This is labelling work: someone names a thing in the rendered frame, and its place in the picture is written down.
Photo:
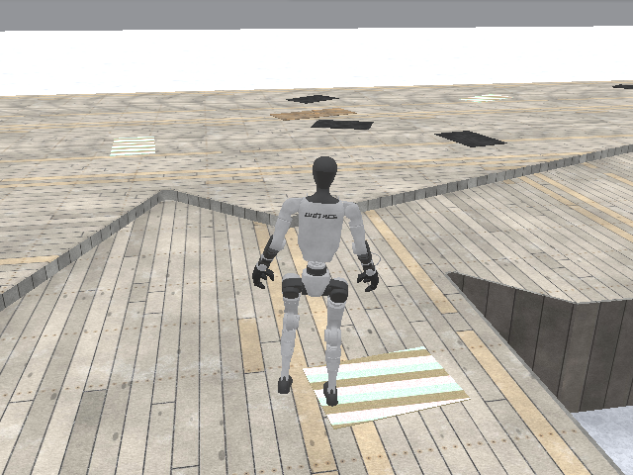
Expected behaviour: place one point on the left robot upper arm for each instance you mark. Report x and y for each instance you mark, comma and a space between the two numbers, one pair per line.
289, 207

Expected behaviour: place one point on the robot right forearm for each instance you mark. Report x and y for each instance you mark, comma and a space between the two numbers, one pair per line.
367, 261

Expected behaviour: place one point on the robot right thigh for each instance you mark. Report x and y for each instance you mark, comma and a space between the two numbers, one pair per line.
336, 300

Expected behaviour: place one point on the robot left forearm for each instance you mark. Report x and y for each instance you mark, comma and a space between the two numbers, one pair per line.
266, 257

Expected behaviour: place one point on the left robot shin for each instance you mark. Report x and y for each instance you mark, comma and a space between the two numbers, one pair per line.
287, 348

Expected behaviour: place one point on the right robot upper arm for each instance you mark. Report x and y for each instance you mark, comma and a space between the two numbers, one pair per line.
352, 212

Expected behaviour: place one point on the robot right hand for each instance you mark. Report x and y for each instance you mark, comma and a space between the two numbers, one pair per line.
374, 280

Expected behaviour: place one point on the robot left hand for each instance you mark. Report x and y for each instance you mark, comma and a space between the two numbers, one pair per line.
257, 274

